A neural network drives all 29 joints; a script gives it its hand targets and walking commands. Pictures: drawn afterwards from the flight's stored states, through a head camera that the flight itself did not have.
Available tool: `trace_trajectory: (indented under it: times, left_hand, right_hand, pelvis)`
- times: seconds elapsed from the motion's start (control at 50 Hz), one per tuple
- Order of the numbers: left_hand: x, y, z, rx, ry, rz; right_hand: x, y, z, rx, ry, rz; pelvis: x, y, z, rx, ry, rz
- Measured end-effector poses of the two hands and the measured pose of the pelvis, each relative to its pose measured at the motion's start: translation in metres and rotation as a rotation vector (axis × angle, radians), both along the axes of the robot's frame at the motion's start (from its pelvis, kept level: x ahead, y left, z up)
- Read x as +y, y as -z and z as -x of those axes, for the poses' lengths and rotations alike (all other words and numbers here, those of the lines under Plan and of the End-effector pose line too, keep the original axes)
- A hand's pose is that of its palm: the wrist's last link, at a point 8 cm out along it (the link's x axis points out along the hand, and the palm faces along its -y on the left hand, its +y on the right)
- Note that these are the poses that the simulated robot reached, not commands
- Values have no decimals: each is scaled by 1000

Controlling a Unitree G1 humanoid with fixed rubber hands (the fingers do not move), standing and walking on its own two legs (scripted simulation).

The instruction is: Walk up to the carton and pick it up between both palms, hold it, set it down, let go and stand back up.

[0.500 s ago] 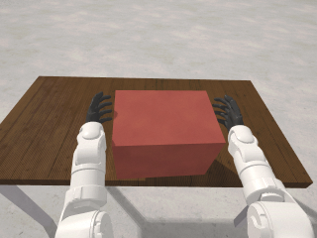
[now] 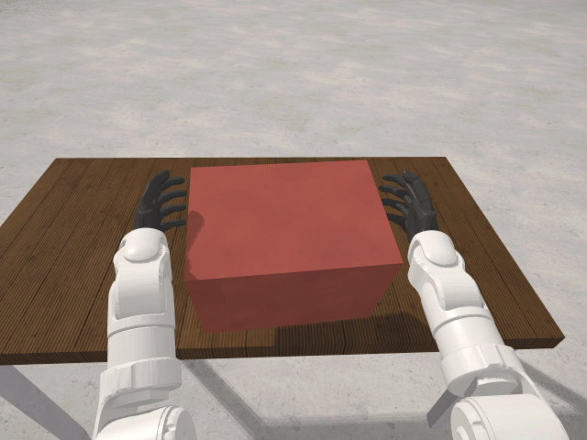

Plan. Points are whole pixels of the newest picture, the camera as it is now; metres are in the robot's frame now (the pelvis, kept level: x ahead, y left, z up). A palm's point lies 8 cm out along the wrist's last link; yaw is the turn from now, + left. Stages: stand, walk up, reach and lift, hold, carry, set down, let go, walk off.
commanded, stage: reach and lift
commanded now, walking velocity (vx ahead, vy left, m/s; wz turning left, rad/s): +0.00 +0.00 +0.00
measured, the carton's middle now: (285, 247) +0.41 +0.01 +0.05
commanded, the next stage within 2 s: hold in 1.16 s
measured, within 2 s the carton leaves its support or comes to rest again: neither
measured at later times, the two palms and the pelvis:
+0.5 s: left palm (153, 226) +0.35 +0.18 +0.16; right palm (433, 225) +0.35 -0.18 +0.15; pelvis -0.02 +0.00 +0.00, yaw -1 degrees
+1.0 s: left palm (156, 228) +0.34 +0.17 +0.17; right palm (448, 233) +0.33 -0.19 +0.16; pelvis -0.02 +0.00 +0.00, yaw -1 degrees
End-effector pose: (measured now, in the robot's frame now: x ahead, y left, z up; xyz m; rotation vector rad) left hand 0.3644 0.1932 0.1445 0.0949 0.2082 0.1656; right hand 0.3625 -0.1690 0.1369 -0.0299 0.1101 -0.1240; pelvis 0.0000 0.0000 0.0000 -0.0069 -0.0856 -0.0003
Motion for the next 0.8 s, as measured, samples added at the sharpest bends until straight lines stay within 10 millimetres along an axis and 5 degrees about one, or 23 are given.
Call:
trace_trajectory:
  times: [0.28,0.58,0.8]
  left_hand:
    - [-18,-8,9,5,37,0]
    - [-6,-19,11,0,5,0]
    - [-10,-21,17,-15,32,-20]
  right_hand:
    - [-17,-6,22,-9,42,6]
    - [-5,-20,13,-33,11,-6]
    - [-9,-20,27,-55,33,-17]
  pelvis:
    - [3,0,14,-22,22,0]
    - [-2,0,15,-32,3,-3]
    - [3,1,13,-57,2,0]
